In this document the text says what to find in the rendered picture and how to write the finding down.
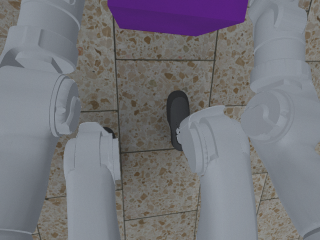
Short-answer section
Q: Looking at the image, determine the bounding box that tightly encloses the right robot upper arm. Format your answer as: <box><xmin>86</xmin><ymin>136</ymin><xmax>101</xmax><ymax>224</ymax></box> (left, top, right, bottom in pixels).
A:
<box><xmin>240</xmin><ymin>88</ymin><xmax>320</xmax><ymax>240</ymax></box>

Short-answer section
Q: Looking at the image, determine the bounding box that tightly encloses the robot left forearm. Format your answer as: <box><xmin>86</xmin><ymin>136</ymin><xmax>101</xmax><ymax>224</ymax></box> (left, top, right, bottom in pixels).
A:
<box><xmin>0</xmin><ymin>0</ymin><xmax>85</xmax><ymax>74</ymax></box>

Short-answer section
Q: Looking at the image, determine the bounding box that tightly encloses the left robot upper arm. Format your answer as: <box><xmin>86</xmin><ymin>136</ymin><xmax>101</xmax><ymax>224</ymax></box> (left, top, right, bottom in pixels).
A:
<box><xmin>0</xmin><ymin>65</ymin><xmax>81</xmax><ymax>240</ymax></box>

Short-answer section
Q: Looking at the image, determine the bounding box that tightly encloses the robot right foot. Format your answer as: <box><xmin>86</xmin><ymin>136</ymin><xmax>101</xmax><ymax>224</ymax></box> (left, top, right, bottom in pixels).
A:
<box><xmin>166</xmin><ymin>90</ymin><xmax>190</xmax><ymax>151</ymax></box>

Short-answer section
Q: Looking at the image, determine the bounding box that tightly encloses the robot right forearm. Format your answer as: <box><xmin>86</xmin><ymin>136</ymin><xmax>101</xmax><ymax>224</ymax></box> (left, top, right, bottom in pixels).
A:
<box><xmin>248</xmin><ymin>0</ymin><xmax>320</xmax><ymax>104</ymax></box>

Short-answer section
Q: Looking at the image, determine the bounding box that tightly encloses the right robot thigh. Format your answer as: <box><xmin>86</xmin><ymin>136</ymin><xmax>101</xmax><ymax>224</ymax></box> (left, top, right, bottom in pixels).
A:
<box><xmin>184</xmin><ymin>115</ymin><xmax>258</xmax><ymax>240</ymax></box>

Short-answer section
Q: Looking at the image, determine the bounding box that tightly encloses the carton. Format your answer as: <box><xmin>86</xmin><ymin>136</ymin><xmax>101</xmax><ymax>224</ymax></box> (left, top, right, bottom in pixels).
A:
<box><xmin>107</xmin><ymin>0</ymin><xmax>249</xmax><ymax>37</ymax></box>

